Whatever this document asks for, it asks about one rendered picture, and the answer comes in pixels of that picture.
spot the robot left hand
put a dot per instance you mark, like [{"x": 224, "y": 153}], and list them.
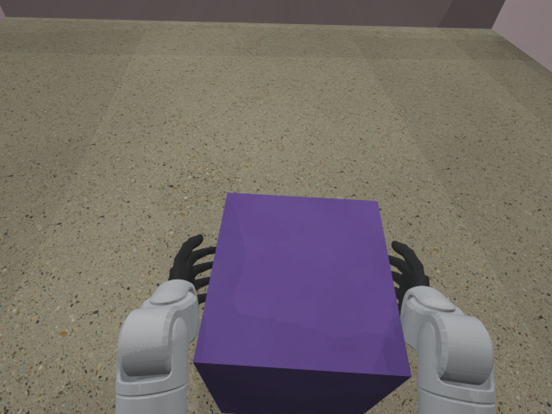
[{"x": 183, "y": 264}]

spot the robot right forearm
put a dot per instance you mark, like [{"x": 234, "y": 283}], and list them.
[{"x": 455, "y": 357}]

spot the carton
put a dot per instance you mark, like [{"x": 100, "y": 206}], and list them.
[{"x": 301, "y": 314}]

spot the robot left forearm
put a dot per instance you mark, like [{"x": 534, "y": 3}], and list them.
[{"x": 152, "y": 351}]

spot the robot right hand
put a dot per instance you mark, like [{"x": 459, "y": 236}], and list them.
[{"x": 411, "y": 269}]

